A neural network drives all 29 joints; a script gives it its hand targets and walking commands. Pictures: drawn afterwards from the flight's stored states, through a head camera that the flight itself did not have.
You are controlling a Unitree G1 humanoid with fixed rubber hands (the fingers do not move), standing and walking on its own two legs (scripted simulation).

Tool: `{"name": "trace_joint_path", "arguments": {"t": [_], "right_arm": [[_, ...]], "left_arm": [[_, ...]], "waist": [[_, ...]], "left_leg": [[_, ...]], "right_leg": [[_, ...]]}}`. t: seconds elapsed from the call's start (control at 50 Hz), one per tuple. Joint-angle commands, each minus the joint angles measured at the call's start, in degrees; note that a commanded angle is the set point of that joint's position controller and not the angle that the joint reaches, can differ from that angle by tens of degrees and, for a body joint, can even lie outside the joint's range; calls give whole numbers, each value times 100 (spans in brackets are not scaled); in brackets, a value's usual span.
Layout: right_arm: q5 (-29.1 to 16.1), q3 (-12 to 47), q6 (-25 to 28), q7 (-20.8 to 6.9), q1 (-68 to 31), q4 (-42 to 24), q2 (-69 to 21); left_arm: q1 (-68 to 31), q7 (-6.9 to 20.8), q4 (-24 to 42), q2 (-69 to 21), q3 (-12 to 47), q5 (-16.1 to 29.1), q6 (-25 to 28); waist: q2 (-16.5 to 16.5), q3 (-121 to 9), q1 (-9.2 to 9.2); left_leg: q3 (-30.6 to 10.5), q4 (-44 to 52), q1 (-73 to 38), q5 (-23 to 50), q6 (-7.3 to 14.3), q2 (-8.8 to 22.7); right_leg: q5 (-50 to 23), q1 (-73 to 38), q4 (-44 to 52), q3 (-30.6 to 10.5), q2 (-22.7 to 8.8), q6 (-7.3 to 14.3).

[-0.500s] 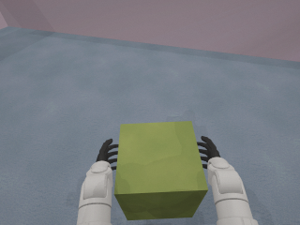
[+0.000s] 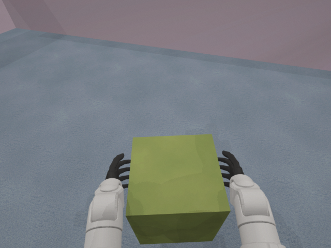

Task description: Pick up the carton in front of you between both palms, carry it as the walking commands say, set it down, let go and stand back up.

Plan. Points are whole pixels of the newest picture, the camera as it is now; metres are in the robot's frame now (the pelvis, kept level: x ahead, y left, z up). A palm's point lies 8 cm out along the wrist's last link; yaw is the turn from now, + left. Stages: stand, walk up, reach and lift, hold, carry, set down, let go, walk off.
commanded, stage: hold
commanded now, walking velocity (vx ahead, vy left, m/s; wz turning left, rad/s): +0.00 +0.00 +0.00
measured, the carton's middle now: (174, 191) +0.30 +0.00 -0.04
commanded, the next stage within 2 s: set down in 0.48 s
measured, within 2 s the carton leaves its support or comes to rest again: neither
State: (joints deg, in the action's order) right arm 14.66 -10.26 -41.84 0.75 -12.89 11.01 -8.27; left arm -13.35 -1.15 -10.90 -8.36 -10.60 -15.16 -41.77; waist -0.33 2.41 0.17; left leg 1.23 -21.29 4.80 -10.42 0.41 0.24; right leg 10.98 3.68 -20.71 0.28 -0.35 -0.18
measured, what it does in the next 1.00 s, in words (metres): stands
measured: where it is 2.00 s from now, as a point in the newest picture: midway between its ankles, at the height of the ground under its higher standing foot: outside the picture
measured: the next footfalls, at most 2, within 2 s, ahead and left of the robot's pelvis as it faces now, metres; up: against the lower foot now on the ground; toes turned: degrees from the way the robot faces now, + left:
none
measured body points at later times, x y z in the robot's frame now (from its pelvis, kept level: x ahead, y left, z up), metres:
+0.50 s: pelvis -0.02 -0.01 +0.00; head -0.09 +0.00 +0.44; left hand +0.28 +0.15 +0.04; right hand +0.28 -0.16 +0.04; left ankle +0.02 +0.11 -0.75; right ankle +0.01 -0.12 -0.75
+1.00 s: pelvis -0.02 -0.01 -0.03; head +0.12 -0.01 +0.40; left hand +0.34 +0.14 -0.08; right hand +0.35 -0.16 -0.09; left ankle +0.02 +0.11 -0.75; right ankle +0.01 -0.12 -0.75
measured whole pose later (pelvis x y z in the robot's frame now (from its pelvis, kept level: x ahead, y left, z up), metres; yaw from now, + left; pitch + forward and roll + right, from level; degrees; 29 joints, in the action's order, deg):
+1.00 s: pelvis -0.02 -0.01 -0.03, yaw +0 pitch +11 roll +0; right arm 22.5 -25.7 -16.1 -2.9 -30.9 31.8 -8.7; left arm -29.3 -0.7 -28.2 -12.9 -27.7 -21.5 -16.5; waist 0.5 5.8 0.3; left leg -3.4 -39.1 35.3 -15.1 -0.3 -2.3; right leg 16.3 35.1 -40.2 -3.9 2.5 0.3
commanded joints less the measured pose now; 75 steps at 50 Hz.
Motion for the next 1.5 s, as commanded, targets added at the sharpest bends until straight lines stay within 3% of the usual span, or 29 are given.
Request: {"name": "trace_joint_path", "arguments": {"t": [0.0, 0.16, 0.34, 0.54, 0.68, 0.8, 0.86, 1.0, 1.1, 1.18, 1.3, 1.48], "right_arm": [[-1261, 2759, 262, -1280, -2562, -248, -5078], [-1215, 2572, 246, -1483, -3123, 226, -5362], [-1184, 2398, 299, -1654, -3625, 721, -5588], [-1133, 2185, 319, -1654, -3922, 981, -5569], [-518, 1223, 710, -1574, -4519, 1847, -5167], [352, 103, 1417, -1295, -4245, 2380, -4139], [477, 52, 2017, -1239, -4014, 2396, -3782], [-151, 1386, 3375, -1221, -4398, 2328, -4386], [-645, 2294, 3655, -1142, -4865, 1897, -4627], [-713, 2344, 3479, -1153, -5069, 1975, -4586], [-469, 1767, 2990, -1395, -5630, 2491, -4575], [-446, 1319, 2779, -1529, -6641, 2980, -4358]], "left_arm": [[-2505, 1353, 157, -5100, 2878, 1324, 210], [-2986, 1554, -339, -5365, 2610, 1264, 202], [-3484, 1750, -757, -5556, 2439, 1250, 238], [-3771, 1741, -996, -5583, 2258, 1192, 241], [-4305, 1535, -1850, -5424, 1269, 630, 575], [-4069, 1124, -2287, -4573, 133, -149, 1279], [-3843, 1014, -2250, -4296, 72, -271, 1892], [-4221, 927, -2127, -4875, 1358, 293, 3290], [-4585, 842, -1712, -5017, 2235, 703, 3611], [-4794, 840, -1691, -5009, 2301, 775, 3454], [-5455, 1043, -2114, -5173, 1703, 575, 2931], [-6531, 982, -2427, -5153, 1271, 571, 2707]], "waist": [[78, -1444, -54], [30, -1118, -12], [-23, -1021, -4], [52, -965, 11], [122, -716, 20], [90, -733, 2], [61, -1281, -11], [-40, -3736, 8], [-153, -5808, 46], [-149, -5980, 68], [-111, -5299, 22], [-64, -5826, -31]], "left_leg": [[-623, 135, -677, 1179, -19, -474], [-596, 257, -403, 8, 43, -418], [-582, 252, -311, -771, 62, -395], [-581, 266, -211, -735, 40, -377], [-582, -19, 154, -778, 32, -402], [-556, -636, 865, 103, -38, -500], [-524, -1068, 1278, 841, -103, -583], [-494, -2301, 2153, 2179, -226, -731], [-400, -3110, 3203, 2427, -323, -838], [-288, -3474, 4007, 1726, -300, -878], [-140, -3926, 5137, 320, -283, -912], [-18, -4885, 6121, 46, -353, -1003]], "right_leg": [[-941, -91, 225, -533, 544, 116], [97, 102, 320, -526, 443, 149], [929, 331, 396, -550, 338, 200], [836, 299, 307, -511, 350, 190], [843, 710, -100, -449, 429, 217], [99, 1437, -720, -424, 559, 196], [-602, 1863, -1148, -417, 636, 135], [-2113, 2568, -2310, -450, 739, 18], [-3130, 2571, -3194, -477, 706, -104], [-2290, 3341, -3530, -392, 748, -176], [-533, 4825, -3900, -227, 836, -117], [-156, 6108, -4872, -33, 937, -108]]}}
